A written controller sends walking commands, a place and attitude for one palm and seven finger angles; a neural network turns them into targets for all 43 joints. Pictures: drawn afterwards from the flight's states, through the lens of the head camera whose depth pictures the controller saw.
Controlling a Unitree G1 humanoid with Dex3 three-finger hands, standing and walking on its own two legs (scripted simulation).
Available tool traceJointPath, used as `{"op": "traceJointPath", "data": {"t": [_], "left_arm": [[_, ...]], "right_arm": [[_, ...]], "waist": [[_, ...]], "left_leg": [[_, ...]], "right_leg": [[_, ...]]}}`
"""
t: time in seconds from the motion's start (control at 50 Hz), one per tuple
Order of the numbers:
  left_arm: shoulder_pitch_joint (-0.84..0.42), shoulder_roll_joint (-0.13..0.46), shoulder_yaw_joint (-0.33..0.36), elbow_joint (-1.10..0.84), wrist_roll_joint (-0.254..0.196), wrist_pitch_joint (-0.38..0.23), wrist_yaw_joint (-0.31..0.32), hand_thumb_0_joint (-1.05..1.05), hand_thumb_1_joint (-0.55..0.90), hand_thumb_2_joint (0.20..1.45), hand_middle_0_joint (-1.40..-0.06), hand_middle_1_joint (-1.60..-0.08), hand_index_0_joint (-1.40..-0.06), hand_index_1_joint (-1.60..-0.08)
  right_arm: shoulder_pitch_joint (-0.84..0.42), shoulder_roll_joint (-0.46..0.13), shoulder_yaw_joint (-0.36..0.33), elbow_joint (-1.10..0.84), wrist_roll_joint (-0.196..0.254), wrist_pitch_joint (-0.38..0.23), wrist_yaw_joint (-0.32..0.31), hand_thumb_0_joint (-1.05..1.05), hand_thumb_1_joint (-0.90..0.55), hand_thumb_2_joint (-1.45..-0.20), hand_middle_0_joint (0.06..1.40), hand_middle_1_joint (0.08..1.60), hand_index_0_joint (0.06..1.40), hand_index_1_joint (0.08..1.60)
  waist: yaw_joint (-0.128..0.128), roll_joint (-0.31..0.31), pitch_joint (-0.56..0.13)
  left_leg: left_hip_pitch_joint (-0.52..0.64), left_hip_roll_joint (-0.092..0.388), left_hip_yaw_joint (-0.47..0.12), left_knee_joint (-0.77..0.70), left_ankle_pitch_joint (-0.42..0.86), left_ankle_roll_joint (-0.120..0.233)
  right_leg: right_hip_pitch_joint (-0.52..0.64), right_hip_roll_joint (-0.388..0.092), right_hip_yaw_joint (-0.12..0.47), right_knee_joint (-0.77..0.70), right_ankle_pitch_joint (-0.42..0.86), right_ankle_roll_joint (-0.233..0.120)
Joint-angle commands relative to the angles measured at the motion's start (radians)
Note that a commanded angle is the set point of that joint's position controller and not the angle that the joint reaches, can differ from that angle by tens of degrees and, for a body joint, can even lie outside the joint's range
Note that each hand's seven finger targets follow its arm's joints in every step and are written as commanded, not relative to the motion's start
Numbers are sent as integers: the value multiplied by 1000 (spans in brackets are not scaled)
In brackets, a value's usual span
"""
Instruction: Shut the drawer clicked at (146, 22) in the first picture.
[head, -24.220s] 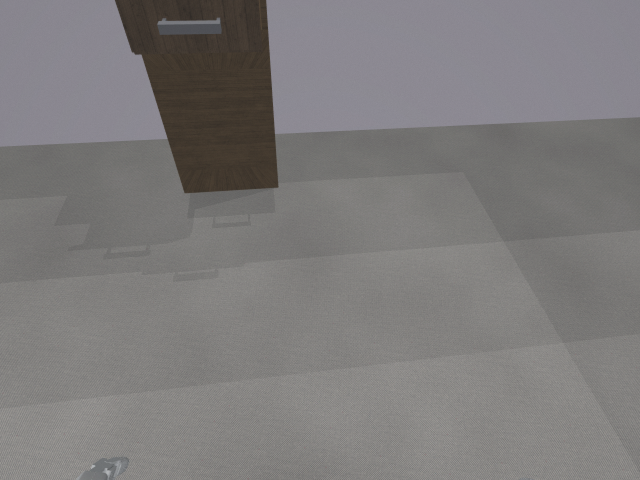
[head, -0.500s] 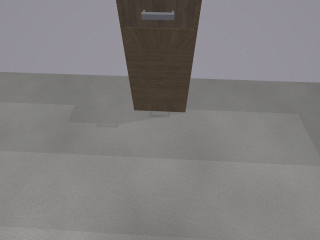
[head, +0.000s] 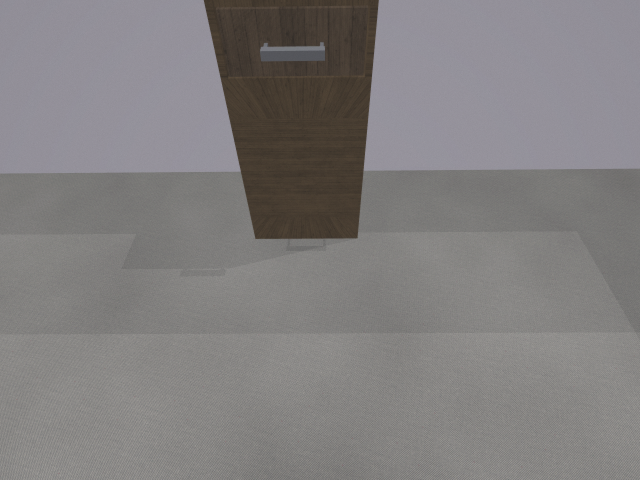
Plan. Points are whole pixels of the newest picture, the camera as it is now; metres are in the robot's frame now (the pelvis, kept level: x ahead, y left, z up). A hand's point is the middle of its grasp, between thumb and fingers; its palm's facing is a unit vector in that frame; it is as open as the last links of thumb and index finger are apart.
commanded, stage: let the arm hang, fingers relaxed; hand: left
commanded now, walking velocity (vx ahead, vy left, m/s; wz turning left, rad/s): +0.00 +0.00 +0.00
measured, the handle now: (293, 49) +1.11 +0.11 +0.03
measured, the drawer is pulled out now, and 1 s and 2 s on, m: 0.00 0.00 0.00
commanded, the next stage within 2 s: look to check the result in 0.04 s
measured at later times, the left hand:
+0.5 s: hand out of the picture +0.08 +0.20 -0.16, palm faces -0.02 -0.95 -0.32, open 7.4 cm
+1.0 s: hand out of the picture +0.12 +0.19 -0.16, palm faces -0.03 -0.95 -0.32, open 7.4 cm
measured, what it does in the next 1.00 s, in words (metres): shifts its weight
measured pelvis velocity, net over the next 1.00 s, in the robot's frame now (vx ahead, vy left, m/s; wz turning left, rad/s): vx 0.04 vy -0.04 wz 0.00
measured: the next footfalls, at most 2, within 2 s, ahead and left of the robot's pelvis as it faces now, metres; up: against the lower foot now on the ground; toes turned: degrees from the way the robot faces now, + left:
none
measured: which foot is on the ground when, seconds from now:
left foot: down 0.00-1.00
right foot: down 0.00-1.00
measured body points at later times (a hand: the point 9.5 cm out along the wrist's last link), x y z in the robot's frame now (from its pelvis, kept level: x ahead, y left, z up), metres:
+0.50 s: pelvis +0.02 -0.03 +0.00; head +0.05 -0.04 +0.45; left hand +0.08 +0.25 -0.14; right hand +0.07 -0.29 -0.16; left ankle +0.02 +0.09 -0.75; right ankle +0.03 -0.11 -0.75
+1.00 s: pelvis +0.04 -0.04 +0.00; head +0.06 -0.05 +0.45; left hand +0.12 +0.24 -0.13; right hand +0.08 -0.31 -0.15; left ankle +0.02 +0.09 -0.75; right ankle +0.03 -0.11 -0.75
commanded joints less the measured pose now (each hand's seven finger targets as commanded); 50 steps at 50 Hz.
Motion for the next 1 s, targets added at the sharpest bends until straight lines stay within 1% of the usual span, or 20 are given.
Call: {"op": "traceJointPath", "data": {"t": [0.0, 0.06, 0.1, 0.12, 0.16, 0.24, 0.34, 0.42, 0.44, 0.52, 0.56, 0.6, 0.62, 0.64, 0.68, 0.76, 0.8, 0.88, 0.9, 0.98], "left_arm": [[17, 177, 34, -34, -6, -17, 13, 0, 900, 900, -200, -300, -200, -300], [10, 188, 36, -38, -6, -19, 13, 0, 900, 900, -200, -300, -200, -300], [3, 189, 35, -35, -6, -18, 12, 0, 900, 900, -200, -300, -200, -300], [0, 191, 35, -33, -7, -18, 12, 0, 900, 900, -200, -300, -200, -300], [-3, 201, 36, -36, -6, -21, 12, 0, 900, 900, -200, -300, -200, -300], [-7, 207, 35, -31, -8, -23, 12, 0, 900, 900, -200, -300, -200, -300], [-13, 223, 35, -28, -8, -25, 12, 0, 900, 900, -200, -300, -200, -300], [-16, 232, 36, -27, -9, -26, 12, 0, 900, 900, -200, -300, -200, -300], [-18, 234, 36, -27, -10, -26, 12, 0, 900, 900, -200, -300, -200, -300], [-24, 243, 38, -28, -10, -27, 14, 0, 900, 900, -200, -300, -200, -300], [-23, 251, 40, -29, -9, -27, 15, 0, 900, 900, -200, -300, -200, -300], [-27, 247, 40, -28, -10, -27, 15, 0, 900, 900, -200, -300, -200, -300], [-29, 249, 40, -28, -11, -27, 14, 0, 900, 900, -200, -300, -200, -300], [-30, 249, 41, -30, -11, -28, 15, 0, 900, 900, -200, -300, -200, -300], [-31, 253, 42, -30, -11, -28, 16, 0, 900, 900, -200, -300, -200, -300], [-32, 253, 44, -33, -10, -27, 17, 0, 900, 900, -200, -300, -200, -300], [-35, 251, 43, -34, -11, -27, 17, 0, 900, 900, -200, -300, -200, -300], [-37, 252, 45, -38, -12, -28, 19, 0, 900, 900, -200, -300, -200, -300], [-34, 250, 44, -38, -12, -28, 18, 0, 900, 900, -200, -300, -200, -300], [-36, 250, 44, -38, -12, -28, 19, 0, 900, 900, -200, -300, -200, -300]], "right_arm": [[14, -147, -21, -32, 5, -21, -8, 0, -900, -900, 200, 300, 200, 300], [3, -163, -22, -34, 7, -22, -8, 0, -900, -900, 200, 300, 200, 300], [-5, -161, -19, -30, 6, -20, -8, 0, -900, -900, 200, 300, 200, 300], [-7, -162, -20, -30, 6, -20, -8, 0, -900, -900, 200, 300, 200, 300], [-8, -173, -22, -31, 7, -19, -7, 0, -900, -900, 200, 300, 200, 300], [-22, -183, -20, -28, 6, -19, -9, 0, -900, -900, 200, 300, 200, 300], [-29, -195, -20, -27, 7, -16, -8, 0, -900, -900, 200, 300, 200, 300], [-38, -200, -21, -28, 7, -13, -8, 0, -900, -900, 200, 300, 200, 300], [-37, -205, -21, -29, 7, -13, -8, 0, -900, -900, 200, 300, 200, 300], [-42, -211, -20, -28, 7, -11, -8, 0, -900, -900, 200, 300, 200, 300], [-40, -216, -22, -33, 8, -10, -8, 0, -900, -900, 200, 300, 200, 300], [-44, -216, -21, -30, 6, -10, -9, 0, -900, -900, 200, 300, 200, 300], [-41, -218, -20, -30, 7, -11, -9, 0, -900, -900, 200, 300, 200, 300], [-45, -217, -21, -32, 7, -11, -10, 0, -900, -900, 200, 300, 200, 300], [-42, -218, -20, -33, 8, -11, -11, 0, -900, -900, 200, 300, 200, 300], [-40, -220, -21, -36, 8, -10, -11, 0, -900, -900, 200, 300, 200, 300], [-38, -217, -19, -33, 7, -11, -12, 0, -900, -900, 200, 300, 200, 300], [-33, -219, -20, -36, 8, -12, -13, 0, -900, -900, 200, 300, 200, 300], [-33, -221, -20, -35, 7, -12, -14, 0, -900, -900, 200, 300, 200, 300], [-28, -219, -20, -35, 8, -11, -15, 0, -900, -900, 200, 300, 200, 300]], "waist": [[15, -5, -41], [14, 1, -57], [12, 5, -44], [12, 3, -42], [11, -24, -49], [9, -6, -64], [8, -32, -60], [6, -20, -58], [5, -28, -70], [6, -19, -64], [7, -36, -68], [6, -28, -64], [7, -14, -80], [7, -25, -75], [8, -24, -76], [8, -23, -72], [9, -16, -82], [8, -29, -87], [9, -15, -96], [7, -32, -86]], "left_leg": [[12, 141, -153, -94, 42, -4], [31, 143, -149, -86, 73, -6], [30, 143, -146, -92, 50, -9], [31, 142, -147, -92, 53, -10], [38, 143, -148, -89, 64, -10], [60, 146, -141, -85, 84, -12], [65, 144, -138, -83, 74, -15], [72, 144, -130, -77, 73, -18], [75, 144, -131, -77, 74, -18], [70, 143, -126, -75, 68, -21], [72, 141, -124, -68, 70, -22], [73, 144, -122, -70, 75, -23], [74, 144, -122, -70, 84, -23], [74, 145, -121, -69, 89, -24], [74, 146, -118, -67, 102, -25], [72, 145, -116, -67, 95, -27], [77, 146, -115, -67, 102, -26], [80, 150, -112, -67, 119, -27], [85, 149, -112, -66, 124, -27], [90, 153, -110, -68, 130, -27]], "right_leg": [[23, -112, 115, -88, 12, -26], [34, -114, 115, -92, 42, -27], [28, -114, 118, -103, 21, -27], [30, -115, 120, -106, 27, -28], [36, -114, 120, -110, 38, -28], [46, -119, 125, -114, 76, -30], [52, -123, 127, -132, 82, -27], [53, -126, 132, -140, 103, -24], [62, -125, 134, -140, 108, -25], [71, -127, 140, -149, 124, -17], [75, -126, 142, -150, 139, -9], [77, -128, 138, -150, 153, -9], [92, -129, 140, -146, 170, -8], [93, -128, 140, -145, 188, -7], [101, -130, 132, -139, 221, -2], [102, -126, 136, -143, 214, 3], [113, -130, 137, -143, 231, 4], [124, -128, 132, -136, 269, 4], [129, -129, 135, -134, 276, 4], [122, -127, 130, -134, 285, 3]]}}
